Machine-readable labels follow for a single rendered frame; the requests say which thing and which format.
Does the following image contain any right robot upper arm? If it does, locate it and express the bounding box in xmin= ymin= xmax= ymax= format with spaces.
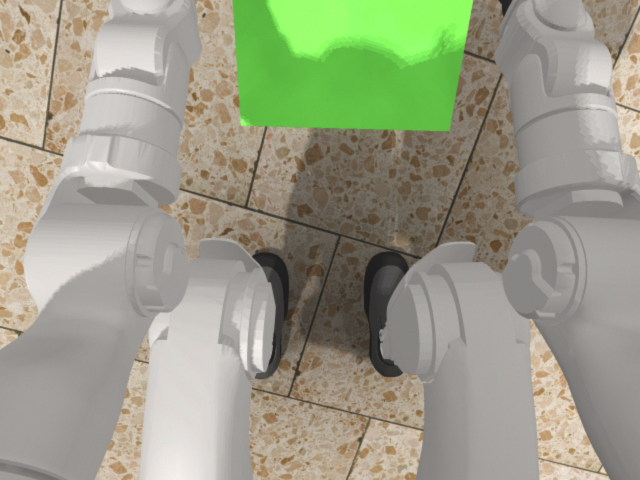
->
xmin=502 ymin=216 xmax=640 ymax=480

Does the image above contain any robot right shin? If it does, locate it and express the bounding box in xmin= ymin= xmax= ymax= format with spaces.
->
xmin=379 ymin=242 xmax=531 ymax=374

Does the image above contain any robot left forearm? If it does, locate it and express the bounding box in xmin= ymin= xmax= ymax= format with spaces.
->
xmin=24 ymin=0 xmax=202 ymax=296

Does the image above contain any carton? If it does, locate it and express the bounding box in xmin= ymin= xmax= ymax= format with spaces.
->
xmin=232 ymin=0 xmax=473 ymax=131

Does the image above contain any right robot foot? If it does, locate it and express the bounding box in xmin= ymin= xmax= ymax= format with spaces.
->
xmin=364 ymin=251 xmax=409 ymax=377

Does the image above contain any left robot upper arm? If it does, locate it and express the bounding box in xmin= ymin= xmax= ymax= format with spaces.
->
xmin=0 ymin=203 xmax=191 ymax=480

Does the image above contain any robot right forearm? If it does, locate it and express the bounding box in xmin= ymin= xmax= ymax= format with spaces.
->
xmin=494 ymin=0 xmax=640 ymax=221

